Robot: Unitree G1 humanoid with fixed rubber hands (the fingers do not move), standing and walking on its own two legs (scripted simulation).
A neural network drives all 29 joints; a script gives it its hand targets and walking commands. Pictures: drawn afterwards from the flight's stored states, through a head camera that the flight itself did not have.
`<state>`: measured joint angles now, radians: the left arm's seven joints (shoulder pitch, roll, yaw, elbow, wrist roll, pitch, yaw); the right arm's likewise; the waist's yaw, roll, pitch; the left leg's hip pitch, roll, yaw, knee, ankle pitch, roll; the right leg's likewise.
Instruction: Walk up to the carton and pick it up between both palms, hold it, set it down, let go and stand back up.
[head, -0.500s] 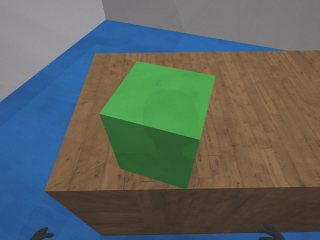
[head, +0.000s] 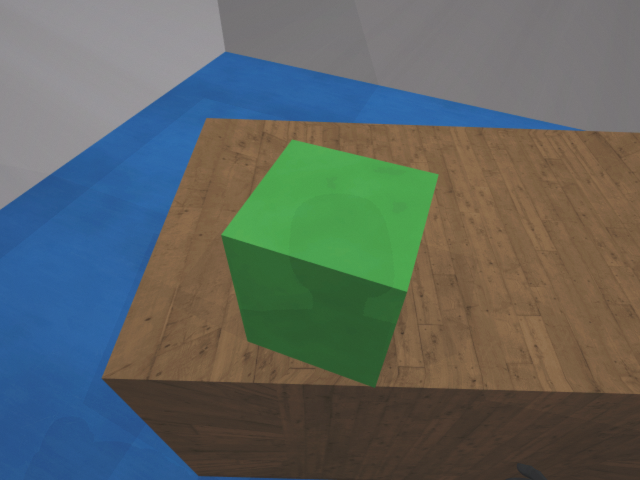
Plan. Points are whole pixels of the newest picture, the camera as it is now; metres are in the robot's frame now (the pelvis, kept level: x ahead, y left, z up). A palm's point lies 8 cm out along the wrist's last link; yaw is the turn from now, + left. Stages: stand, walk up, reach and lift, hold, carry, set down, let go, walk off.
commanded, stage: walk up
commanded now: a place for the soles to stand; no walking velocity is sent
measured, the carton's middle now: (334, 265) +0.41 -0.02 +0.03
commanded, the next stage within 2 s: reach and lift in 0.20 s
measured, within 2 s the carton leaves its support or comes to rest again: neither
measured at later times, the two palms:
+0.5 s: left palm (130, 433) +0.22 +0.26 -0.10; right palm (528, 475) +0.16 -0.27 -0.11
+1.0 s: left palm (101, 428) +0.21 +0.27 -0.05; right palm (488, 463) +0.17 -0.21 -0.07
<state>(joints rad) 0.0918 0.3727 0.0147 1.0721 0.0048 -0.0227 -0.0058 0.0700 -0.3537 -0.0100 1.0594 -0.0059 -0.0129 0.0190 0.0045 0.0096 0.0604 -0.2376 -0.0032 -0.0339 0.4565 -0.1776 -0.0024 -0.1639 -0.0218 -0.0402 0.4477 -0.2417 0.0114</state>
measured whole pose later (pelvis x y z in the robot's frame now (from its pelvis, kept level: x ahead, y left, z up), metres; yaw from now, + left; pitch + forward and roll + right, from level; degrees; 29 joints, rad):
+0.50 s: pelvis +0.01 +0.00 -0.02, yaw -2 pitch -3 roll -1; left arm 0.01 0.31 0.10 0.48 0.06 0.43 -0.01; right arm -0.02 -0.24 -0.10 0.96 -0.04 -0.14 0.04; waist -0.02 -0.05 0.14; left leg -0.32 0.04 0.01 0.69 -0.32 -0.02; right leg -0.26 0.00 -0.02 0.67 -0.37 0.01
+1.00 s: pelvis +0.04 +0.02 +0.00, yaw -5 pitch -6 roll +0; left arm 0.23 0.32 0.07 0.35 -0.01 0.29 -0.04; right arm 0.23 -0.12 -0.03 0.59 0.00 -0.10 -0.05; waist 0.02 -0.02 0.11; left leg -0.05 0.02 0.09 0.39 -0.23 0.01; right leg 0.00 -0.02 0.05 0.35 -0.24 0.03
